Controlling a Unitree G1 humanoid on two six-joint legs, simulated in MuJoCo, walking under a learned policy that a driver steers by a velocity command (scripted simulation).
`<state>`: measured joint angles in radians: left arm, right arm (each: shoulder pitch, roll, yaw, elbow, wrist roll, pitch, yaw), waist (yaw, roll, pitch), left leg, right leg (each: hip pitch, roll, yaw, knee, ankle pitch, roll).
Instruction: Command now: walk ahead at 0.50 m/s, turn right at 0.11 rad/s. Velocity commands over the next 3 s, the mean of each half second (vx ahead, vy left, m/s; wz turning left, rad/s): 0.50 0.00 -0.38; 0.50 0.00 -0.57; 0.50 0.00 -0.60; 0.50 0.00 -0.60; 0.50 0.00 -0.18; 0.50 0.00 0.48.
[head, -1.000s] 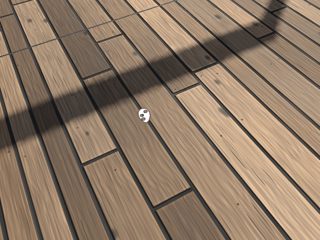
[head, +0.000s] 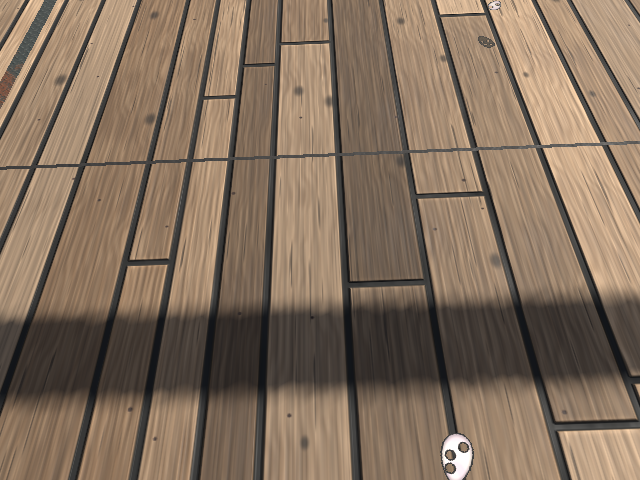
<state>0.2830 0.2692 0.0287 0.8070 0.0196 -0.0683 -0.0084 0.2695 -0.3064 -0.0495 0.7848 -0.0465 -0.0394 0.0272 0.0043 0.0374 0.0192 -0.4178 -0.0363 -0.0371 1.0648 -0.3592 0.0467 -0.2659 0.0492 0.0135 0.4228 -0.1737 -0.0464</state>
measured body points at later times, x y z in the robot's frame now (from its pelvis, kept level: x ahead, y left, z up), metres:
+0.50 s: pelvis +0.24 +0.02 +0.01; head +0.26 +0.04 +0.46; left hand +0.40 +0.27 -0.12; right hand +0.24 -0.26 -0.10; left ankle +0.24 +0.12 -0.74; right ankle +0.22 -0.11 -0.66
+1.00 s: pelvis +0.47 -0.11 +0.00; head +0.49 -0.14 +0.45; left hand +0.67 +0.09 -0.12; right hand +0.44 -0.40 -0.12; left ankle +0.58 +0.02 -0.66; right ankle +0.45 -0.15 -0.74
